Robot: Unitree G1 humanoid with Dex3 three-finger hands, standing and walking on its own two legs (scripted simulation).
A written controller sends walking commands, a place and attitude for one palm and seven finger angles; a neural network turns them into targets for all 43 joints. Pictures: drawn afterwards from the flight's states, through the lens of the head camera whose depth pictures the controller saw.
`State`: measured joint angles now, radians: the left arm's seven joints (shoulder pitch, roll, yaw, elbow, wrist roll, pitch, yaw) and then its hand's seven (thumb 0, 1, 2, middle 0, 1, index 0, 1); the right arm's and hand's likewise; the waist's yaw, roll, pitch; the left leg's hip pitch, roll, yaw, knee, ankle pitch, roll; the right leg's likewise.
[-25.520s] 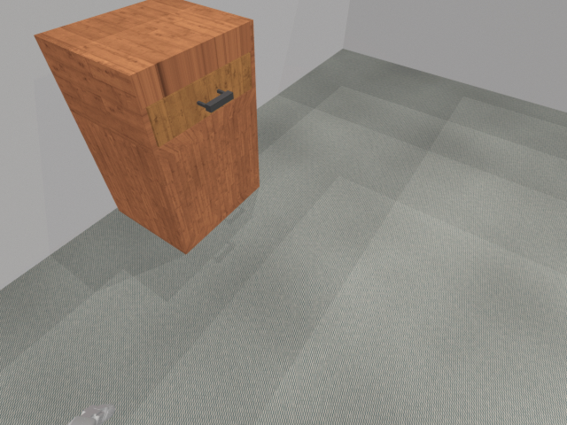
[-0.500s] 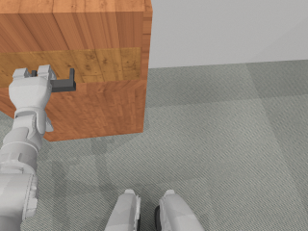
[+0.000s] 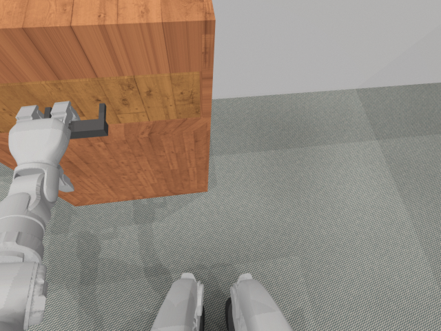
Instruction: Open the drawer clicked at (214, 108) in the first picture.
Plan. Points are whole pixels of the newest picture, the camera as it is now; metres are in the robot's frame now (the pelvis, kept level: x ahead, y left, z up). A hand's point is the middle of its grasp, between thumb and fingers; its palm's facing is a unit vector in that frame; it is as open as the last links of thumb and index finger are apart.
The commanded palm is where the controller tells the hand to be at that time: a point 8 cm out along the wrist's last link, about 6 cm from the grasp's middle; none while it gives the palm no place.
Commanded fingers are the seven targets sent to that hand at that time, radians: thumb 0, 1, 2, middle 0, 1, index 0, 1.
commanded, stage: close the thumb around the handle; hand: left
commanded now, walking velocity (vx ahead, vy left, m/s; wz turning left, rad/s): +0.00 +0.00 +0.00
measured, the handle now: (75, 120) +0.49 +0.29 -0.02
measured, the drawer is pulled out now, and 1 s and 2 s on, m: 0.00 0.03 0.14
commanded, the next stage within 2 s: pull the drawer open in 0.54 s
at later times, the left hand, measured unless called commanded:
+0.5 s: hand (57, 151) +0.43 +0.32 -0.04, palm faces -0.05 -0.03 -1.00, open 5.8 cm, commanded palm +0.43 +0.30 +0.02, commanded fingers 0.00 0.90 0.90 -0.40 -1.35 -0.40 -1.35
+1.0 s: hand (56, 167) +0.40 +0.31 -0.04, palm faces -0.06 -0.05 -1.00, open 5.9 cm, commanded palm +0.38 +0.29 +0.02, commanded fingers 0.00 0.90 0.90 -0.40 -1.35 -0.40 -1.35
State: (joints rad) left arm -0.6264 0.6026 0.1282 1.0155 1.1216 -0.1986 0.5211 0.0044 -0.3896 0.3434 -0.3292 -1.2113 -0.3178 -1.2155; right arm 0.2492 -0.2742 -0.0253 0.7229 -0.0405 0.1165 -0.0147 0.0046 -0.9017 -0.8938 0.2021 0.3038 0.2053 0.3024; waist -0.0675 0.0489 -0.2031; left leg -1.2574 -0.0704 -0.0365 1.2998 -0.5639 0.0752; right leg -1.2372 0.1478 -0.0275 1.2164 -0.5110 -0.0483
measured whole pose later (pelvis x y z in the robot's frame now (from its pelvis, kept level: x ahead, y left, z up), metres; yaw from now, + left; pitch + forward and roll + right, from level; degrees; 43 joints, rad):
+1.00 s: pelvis +0.01 +0.01 +0.02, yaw -1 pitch +27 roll -4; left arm -0.48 0.53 0.11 0.93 1.10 -0.15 0.52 0.01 0.71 0.78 -0.39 -1.35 -0.36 -1.35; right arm 0.26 -0.26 -0.02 0.71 -0.03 0.14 -0.01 0.00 -0.90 -0.89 0.20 0.30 0.21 0.30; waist -0.05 0.05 -0.21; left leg -1.15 -0.07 -0.02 1.22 -0.55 0.09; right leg -1.13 0.15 0.00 1.14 -0.49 -0.04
